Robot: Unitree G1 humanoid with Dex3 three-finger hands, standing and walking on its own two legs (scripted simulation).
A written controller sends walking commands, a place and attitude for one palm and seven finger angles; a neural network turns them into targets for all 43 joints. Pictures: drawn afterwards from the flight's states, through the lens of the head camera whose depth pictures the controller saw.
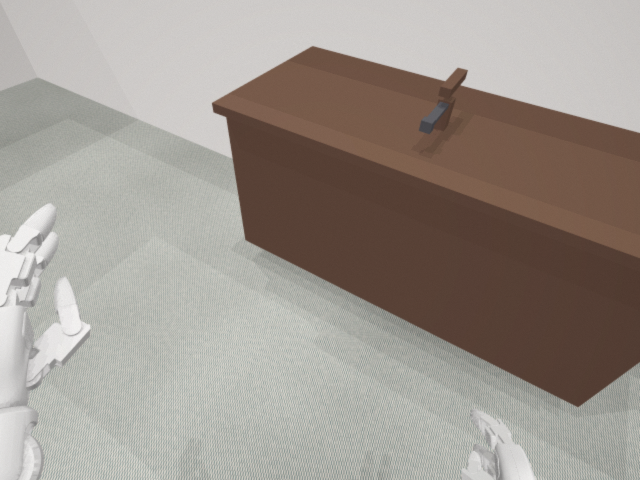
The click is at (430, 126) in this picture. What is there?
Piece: tap's lever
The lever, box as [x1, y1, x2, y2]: [419, 116, 435, 133]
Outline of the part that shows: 425,116 421,120 419,130 429,133 432,130 435,119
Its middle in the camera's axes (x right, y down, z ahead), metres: +0.26 -0.27 +0.93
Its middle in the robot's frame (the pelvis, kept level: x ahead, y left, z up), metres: +0.89 -0.21 +0.01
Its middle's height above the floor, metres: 0.78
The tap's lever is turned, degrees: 0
